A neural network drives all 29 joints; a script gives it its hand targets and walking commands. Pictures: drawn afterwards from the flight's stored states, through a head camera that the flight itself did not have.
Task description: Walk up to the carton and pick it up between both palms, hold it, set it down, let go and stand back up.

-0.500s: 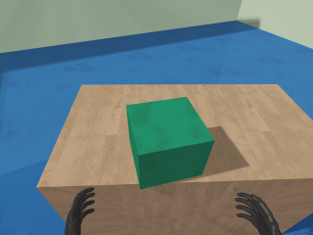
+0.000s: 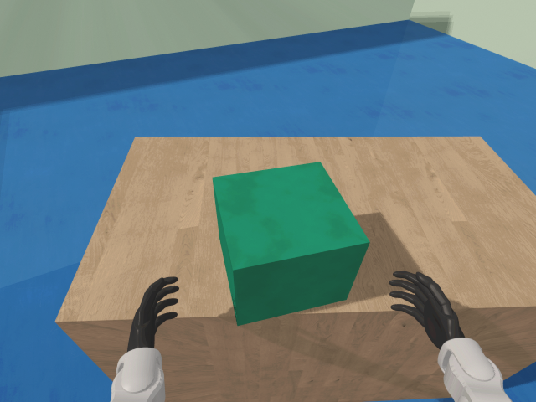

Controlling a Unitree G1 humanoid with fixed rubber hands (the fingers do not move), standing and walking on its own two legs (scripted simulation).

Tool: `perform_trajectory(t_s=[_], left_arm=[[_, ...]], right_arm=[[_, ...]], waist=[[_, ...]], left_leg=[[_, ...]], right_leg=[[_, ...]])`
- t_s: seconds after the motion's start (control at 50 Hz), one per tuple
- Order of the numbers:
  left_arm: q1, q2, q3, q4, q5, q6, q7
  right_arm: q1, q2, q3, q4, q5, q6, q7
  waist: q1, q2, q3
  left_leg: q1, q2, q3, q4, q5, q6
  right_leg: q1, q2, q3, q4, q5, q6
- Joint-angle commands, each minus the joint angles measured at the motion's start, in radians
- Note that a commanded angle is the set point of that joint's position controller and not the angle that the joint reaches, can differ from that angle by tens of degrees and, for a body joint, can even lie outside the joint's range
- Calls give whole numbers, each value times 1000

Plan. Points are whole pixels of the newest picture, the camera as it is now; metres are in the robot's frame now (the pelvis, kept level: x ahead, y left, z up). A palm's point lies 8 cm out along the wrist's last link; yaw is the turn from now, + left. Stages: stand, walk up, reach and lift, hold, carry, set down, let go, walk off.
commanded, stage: reach and lift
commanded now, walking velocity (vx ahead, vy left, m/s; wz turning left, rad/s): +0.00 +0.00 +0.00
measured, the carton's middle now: (280, 239) +0.44 -0.02 -0.02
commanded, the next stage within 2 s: none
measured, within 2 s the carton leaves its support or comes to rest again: neither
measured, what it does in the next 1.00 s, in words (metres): stands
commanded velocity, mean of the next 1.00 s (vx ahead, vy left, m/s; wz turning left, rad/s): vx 0.00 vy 0.00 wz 0.00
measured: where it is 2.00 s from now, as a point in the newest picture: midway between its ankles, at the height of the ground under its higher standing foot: outside the picture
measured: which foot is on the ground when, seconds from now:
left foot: down 0.00-1.00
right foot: down 0.00-1.00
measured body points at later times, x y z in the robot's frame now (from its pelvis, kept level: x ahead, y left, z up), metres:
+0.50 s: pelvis +0.00 +0.00 +0.00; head +0.00 +0.00 +0.45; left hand +0.30 +0.18 +0.06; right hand +0.34 -0.22 +0.07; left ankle +0.00 +0.12 -0.74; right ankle +0.00 -0.12 -0.74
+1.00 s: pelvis +0.00 +0.00 +0.00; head +0.02 +0.01 +0.45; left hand +0.35 +0.19 +0.11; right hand +0.42 -0.20 +0.11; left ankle +0.00 +0.12 -0.74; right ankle +0.00 -0.12 -0.74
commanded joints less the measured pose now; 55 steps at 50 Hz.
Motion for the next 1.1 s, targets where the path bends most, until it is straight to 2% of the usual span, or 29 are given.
perform_trajectory(t_s=[0.0, 0.06, 0.14, 0.2, 0.24, 0.28, 0.32, 0.36, 0.46, 0.6, 0.64, 0.7, 0.8, 0.84, 0.94, 1.0, 1.02, 1.04, 1.06, 1.08], left_arm=[[-235, -43, 56, -348, -56, -5, 4], [-290, -34, 62, -353, -59, 21, 8], [-351, -24, 86, -311, -61, 73, 9], [-431, -18, 96, -308, -63, 114, 11], [-464, -11, 112, -292, -66, 139, 11], [-497, -4, 125, -278, -59, 163, 13], [-541, 8, 136, -265, -69, 186, 13], [-524, 2, 154, -271, -58, 208, 12], [-583, 18, 173, -270, -62, 261, -2], [-685, 45, 176, -344, -84, 297, -19], [-698, 53, 187, -341, -83, 300, -19], [-772, 64, 190, -333, -83, 312, -14], [-865, 74, 207, -242, -84, 353, -9], [-912, 66, 203, -202, -84, 377, -6], [-973, 74, 215, -99, -89, 421, -9], [-946, 73, 241, -64, -68, 429, -18], [-943, 66, 243, -49, -62, 431, -25], [-957, 62, 251, -20, -55, 432, -28], [-967, 64, 248, -18, -58, 426, -33], [-978, 68, 258, -28, -45, 418, -32]], right_arm=[[-271, -217, -26, -259, 96, -13, -18], [-325, -217, -32, -250, 94, 6, -23], [-400, -224, -34, -242, 91, 47, -32], [-473, -226, -42, -207, 84, 83, -34], [-518, -225, -35, -200, 89, 100, -37], [-550, -233, -39, -162, 91, 121, -38], [-598, -238, -49, -163, 89, 135, -40], [-588, -236, -36, -141, 99, 150, -45], [-670, -250, -32, -113, 102, 189, -54], [-778, -266, -42, -103, 108, 220, -69], [-795, -265, -32, -90, 109, 229, -71], [-859, -269, -37, -46, 109, 247, -70], [-962, -273, -37, 39, 100, 282, -70], [-1007, -279, -46, 96, 96, 299, -69], [-1113, -289, -43, 127, 89, 317, -70], [-1106, -275, -22, 130, 93, 312, -75], [-1102, -270, -24, 154, 87, 313, -78], [-1120, -273, -14, 173, 89, 311, -78], [-1128, -274, -23, 185, 85, 305, -82], [-1140, -274, -29, 193, 81, 298, -81]], waist=[[23, -61, -231], [28, -40, -224], [36, -53, -218], [33, -43, -206], [46, -55, -221], [51, -37, -215], [54, -53, -231], [67, -45, -253], [67, -39, -286], [50, -14, -372], [62, -6, -381], [64, 7, -379], [76, -5, -372], [71, 9, -367], [83, -17, -383], [103, -35, -414], [97, -29, -413], [105, -31, -412], [98, -27, -422], [104, -17, -438]], left_leg=[[130, -7, 3, -61, 440, -60], [124, -3, 7, -73, 387, -58], [111, 2, 9, -83, 336, -51], [83, 3, 12, -94, 285, -48], [80, 5, 12, -87, 293, -43], [77, 4, 15, -94, 286, -45], [68, 5, 15, -91, 274, -37], [96, 4, 15, -92, 304, -38], [114, 2, 14, -76, 385, -42], [145, -6, 8, -45, 493, -57], [148, -6, 11, -40, 506, -61], [134, -3, 8, -46, 481, -62], [109, 0, 9, -56, 412, -57], [109, 4, 7, -57, 393, -57], [92, 2, 11, -49, 383, -50], [108, -2, 16, -34, 448, -51], [110, -5, 14, -29, 474, -52], [112, -3, 14, -29, 479, -51], [117, -6, 14, -24, 495, -54], [118, -6, 15, -21, 510, -60]], right_leg=[[44, 92, 16, -79, 274, -72], [31, 88, 16, -92, 231, -75], [27, 87, 18, -94, 200, -75], [14, 86, 17, -94, 156, -75], [15, 85, 22, -92, 158, -76], [12, 85, 18, -94, 155, -74], [7, 87, 18, -88, 149, -70], [22, 87, 19, -97, 175, -70], [38, 94, 15, -91, 246, -66], [63, 100, 13, -86, 343, -57], [65, 99, 18, -88, 351, -57], [45, 100, 15, -84, 314, -56], [26, 98, 17, -92, 263, -60], [9, 98, 12, -92, 242, -64], [9, 103, -1, -87, 255, -55], [35, 106, -6, -87, 315, -45], [41, 105, -6, -85, 338, -44], [38, 104, -9, -83, 341, -41], [41, 105, -12, -82, 359, -38], [39, 107, -16, -80, 363, -37]])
